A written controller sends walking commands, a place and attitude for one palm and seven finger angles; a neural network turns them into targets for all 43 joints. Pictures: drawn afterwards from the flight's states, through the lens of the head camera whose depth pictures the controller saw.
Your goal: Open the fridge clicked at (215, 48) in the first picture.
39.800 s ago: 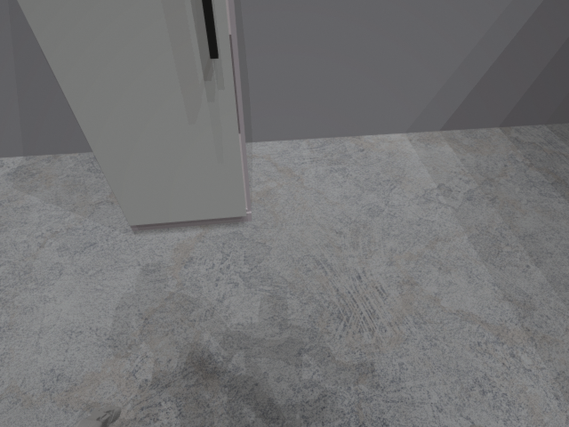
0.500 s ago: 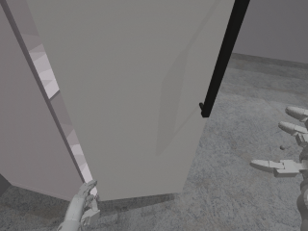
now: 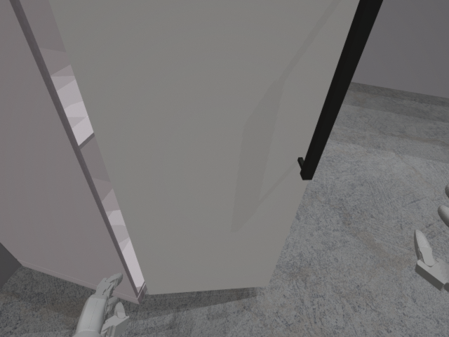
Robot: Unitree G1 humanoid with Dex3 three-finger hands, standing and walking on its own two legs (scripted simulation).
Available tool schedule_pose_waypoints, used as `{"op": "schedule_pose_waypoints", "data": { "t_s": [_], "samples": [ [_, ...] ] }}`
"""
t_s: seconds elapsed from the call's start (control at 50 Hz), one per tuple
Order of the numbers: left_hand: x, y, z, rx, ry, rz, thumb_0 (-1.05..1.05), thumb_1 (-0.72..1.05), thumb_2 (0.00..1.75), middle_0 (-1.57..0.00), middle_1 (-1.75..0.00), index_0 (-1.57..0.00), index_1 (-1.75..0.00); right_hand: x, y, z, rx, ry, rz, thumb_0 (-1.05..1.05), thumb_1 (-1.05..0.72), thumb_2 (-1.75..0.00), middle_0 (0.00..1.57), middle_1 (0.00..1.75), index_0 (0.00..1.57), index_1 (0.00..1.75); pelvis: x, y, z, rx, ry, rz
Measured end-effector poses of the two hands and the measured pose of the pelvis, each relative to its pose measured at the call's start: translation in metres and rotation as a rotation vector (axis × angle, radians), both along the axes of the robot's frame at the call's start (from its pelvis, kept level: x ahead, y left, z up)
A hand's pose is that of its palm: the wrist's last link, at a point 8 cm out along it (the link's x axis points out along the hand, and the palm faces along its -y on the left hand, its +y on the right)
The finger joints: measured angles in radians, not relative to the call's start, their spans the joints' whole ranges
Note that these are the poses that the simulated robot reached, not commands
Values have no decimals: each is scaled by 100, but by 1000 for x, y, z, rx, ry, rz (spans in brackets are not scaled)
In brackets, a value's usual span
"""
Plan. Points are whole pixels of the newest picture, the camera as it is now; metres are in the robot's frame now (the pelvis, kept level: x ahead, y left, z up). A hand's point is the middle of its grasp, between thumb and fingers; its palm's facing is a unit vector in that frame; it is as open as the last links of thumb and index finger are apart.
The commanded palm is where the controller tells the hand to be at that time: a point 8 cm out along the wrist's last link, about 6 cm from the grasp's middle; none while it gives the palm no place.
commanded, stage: draw the hand back to the body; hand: right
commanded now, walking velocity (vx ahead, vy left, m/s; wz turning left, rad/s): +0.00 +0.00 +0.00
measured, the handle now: (330, 91) +0.47 -0.19 +0.25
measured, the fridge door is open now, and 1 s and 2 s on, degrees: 69 69 69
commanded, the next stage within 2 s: step back with the hand held close in 0.38 s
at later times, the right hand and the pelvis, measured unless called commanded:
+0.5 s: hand (423, 250) +0.20 -0.27 +0.15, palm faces +0.47 +0.80 -0.36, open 7.4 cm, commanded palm +0.15 -0.30 +0.17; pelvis +0.01 +0.00 +0.00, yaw +0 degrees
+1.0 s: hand out of the picture +0.14 -0.31 +0.15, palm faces +0.41 +0.78 -0.47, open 7.4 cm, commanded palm +0.08 -0.34 +0.17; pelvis -0.06 -0.03 -0.01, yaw +0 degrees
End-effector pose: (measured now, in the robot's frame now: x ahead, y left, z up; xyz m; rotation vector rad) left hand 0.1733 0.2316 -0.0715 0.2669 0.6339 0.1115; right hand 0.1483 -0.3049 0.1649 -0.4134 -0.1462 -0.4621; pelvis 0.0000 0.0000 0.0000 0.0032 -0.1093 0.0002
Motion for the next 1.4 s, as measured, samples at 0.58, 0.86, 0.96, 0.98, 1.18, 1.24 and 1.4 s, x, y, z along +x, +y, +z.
{"op": "schedule_pose_waypoints", "data": {
  "t_s": [0.58, 0.86, 0.96, 0.98, 1.18, 1.24, 1.4],
  "samples": [
    [16, -6, -6, -9, 56, -27, 1, 91, 90, -20, -30, -20, -30, 13, 3, 6, -35, 8, -11, 2, -89, -90, 21, 30, 21, 30, 13, 3, -1, 8, 39, -13],
    [-24, -12, 4, 29, 82, 96, 1, 91, 90, -20, -30, -20, -30, -7, -15, 1, -134, 70, 123, 2, -89, -90, 22, 30, 21, 30, -27, -24, -7, 16, 101, 16],
    [-48, -27, 4, 35, 70, 76, 1, 91, 90, -20, -30, -20, -30, -36, -32, 4, -153, 7, 92, 2, -89, -90, 22, 30, 21, 30, -50, -33, -10, 27, 90, 6],
    [-53, -30, 3, 34, 66, 70, 1, 91, 90, -20, -30, -20, -30, -42, -35, 4, -154, -4, 82, 2, -89, -90, 22, 30, 21, 30, -55, -34, -12, 30, 87, 1],
    [-96, -51, -14, 42, 90, -50, 1, 91, 90, -20, -30, -20, -30, -132, -49, -1, -159, -64, -34, 2, -89, -90, 22, 30, 21, 30, -102, -37, -20, 53, 77, -117],
    [-107, -57, -18, 68, 96, -67, 1, 91, 90, -20, -30, -20, -30, -157, -54, -1, -162, -106, -43, 2, -89, -90, 22, 30, 21, 30, -114, -46, -24, 53, 64, -100],
    [-143, -88, -9, 44, 38, -100, 1, 91, 90, -20, -30, -20, -30, -187, -89, 11, -148, -226, -87, 2, -89, -90, 22, 30, 21, 30, -164, -56, -21, 130, 50, -180]
  ]
}}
